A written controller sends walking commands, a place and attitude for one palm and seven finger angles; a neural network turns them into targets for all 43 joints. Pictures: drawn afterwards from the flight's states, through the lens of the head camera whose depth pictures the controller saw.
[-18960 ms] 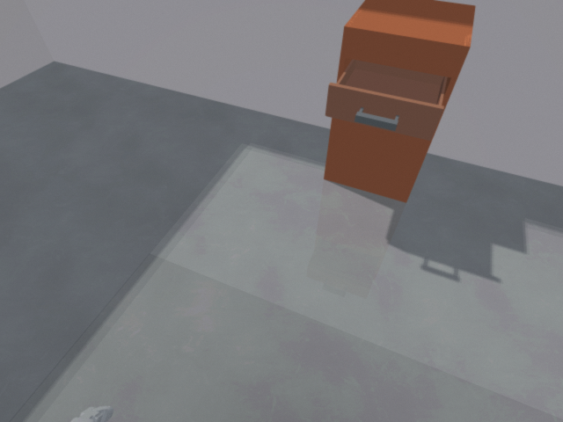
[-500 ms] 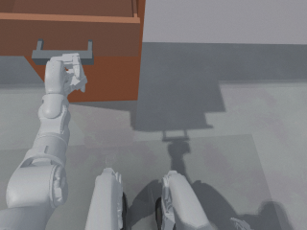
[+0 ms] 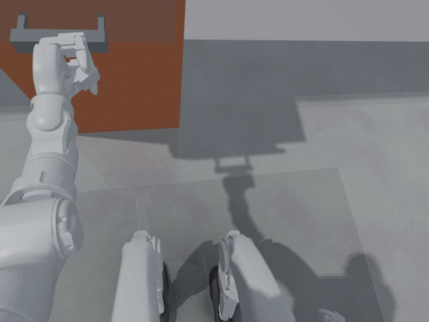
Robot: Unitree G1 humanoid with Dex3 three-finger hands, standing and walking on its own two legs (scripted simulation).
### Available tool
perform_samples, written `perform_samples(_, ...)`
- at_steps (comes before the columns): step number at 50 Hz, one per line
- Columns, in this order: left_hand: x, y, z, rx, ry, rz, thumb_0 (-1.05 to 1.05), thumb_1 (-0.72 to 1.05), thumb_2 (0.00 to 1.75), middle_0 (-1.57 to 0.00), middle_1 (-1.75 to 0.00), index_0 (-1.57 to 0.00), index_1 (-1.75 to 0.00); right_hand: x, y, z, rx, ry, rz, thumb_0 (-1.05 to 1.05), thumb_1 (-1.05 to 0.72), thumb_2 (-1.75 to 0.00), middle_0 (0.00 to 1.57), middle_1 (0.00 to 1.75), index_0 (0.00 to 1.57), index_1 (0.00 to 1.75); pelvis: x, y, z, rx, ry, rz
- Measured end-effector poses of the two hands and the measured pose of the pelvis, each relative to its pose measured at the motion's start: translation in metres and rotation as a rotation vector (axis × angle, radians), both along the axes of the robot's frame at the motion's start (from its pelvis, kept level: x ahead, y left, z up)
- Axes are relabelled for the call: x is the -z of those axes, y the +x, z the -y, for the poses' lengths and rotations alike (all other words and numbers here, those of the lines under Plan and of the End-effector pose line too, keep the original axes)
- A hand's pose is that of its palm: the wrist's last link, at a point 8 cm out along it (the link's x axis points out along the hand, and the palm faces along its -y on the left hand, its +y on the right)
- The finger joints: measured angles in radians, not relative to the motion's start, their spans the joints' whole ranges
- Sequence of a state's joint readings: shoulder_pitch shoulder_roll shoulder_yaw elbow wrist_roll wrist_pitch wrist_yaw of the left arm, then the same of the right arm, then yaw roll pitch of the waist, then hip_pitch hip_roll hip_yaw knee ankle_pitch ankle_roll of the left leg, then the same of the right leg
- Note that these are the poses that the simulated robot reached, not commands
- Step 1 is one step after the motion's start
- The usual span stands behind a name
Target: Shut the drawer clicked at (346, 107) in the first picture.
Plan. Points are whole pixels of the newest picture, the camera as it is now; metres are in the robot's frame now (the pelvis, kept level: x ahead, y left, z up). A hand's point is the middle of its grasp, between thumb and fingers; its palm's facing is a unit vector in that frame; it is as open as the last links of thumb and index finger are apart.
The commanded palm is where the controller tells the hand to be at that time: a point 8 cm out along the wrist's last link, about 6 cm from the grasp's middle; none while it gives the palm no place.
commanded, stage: push the drawer shut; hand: left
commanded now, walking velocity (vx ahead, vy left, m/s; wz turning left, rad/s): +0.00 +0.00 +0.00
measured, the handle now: (62, 30) +0.61 +0.24 +0.03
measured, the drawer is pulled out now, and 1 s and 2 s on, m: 0.06 0.00 0.00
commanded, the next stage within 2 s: pull the fist back off the drawer in 0.84 s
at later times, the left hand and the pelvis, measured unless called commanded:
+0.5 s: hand (91, 41) +0.59 +0.19 +0.03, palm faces +0.07 -1.00 -0.05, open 3.0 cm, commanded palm +0.60 +0.19 +0.04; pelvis +0.00 +0.00 -0.01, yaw -2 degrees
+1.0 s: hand (82, 36) +0.60 +0.21 +0.03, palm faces +0.07 -1.00 -0.06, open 3.1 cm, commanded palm +0.64 +0.17 +0.04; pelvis -0.02 +0.01 -0.02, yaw -3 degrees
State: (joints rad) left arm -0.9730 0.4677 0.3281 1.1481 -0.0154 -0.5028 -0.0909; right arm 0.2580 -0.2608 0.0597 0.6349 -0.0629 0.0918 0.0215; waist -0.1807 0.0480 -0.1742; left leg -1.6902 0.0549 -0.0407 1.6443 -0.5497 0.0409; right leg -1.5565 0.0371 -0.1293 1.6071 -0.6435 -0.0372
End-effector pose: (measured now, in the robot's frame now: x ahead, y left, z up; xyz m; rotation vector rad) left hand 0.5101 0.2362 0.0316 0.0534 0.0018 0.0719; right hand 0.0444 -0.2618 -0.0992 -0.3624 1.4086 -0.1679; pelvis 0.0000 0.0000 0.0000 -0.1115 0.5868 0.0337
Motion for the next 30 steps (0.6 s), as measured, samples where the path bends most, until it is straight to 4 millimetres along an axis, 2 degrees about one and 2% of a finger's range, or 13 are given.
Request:
perform_samples(15, -0.002, 0.034, -0.003, 0.000, -0.002, -0.006, -0.03, 0.79, 0.97, -1.40, -1.60, -1.40, -1.60, -0.001, -0.024, 0.001, 0.034, -0.020, -0.060, 0.00, -0.91, -0.90, 0.20, 0.30, 0.21, 0.30, 0.008, 0.000, 0.002, 0.010, -0.014, -0.025)
perform_samples(30, -0.003, 0.063, -0.011, 0.008, -0.008, -0.009, -0.02, 0.73, 0.96, -1.40, -1.60, -1.40, -1.60, -0.004, -0.059, -0.010, 0.081, -0.030, -0.141, 0.00, -0.91, -0.90, 0.20, 0.30, 0.21, 0.30, 0.015, -0.003, -0.002, 0.020, -0.032, -0.053)
